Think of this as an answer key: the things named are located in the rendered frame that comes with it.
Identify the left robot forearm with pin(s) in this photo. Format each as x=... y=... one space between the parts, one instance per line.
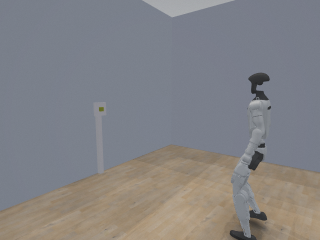
x=255 y=141

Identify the robot left upper arm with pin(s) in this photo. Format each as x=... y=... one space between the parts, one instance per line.
x=256 y=109

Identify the left robot hand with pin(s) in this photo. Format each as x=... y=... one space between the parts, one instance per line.
x=242 y=171

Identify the panel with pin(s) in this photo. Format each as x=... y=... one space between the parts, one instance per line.
x=99 y=136

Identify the left robot shin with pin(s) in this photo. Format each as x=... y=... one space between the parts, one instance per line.
x=243 y=212

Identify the robot left foot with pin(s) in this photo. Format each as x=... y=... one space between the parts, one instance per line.
x=240 y=235

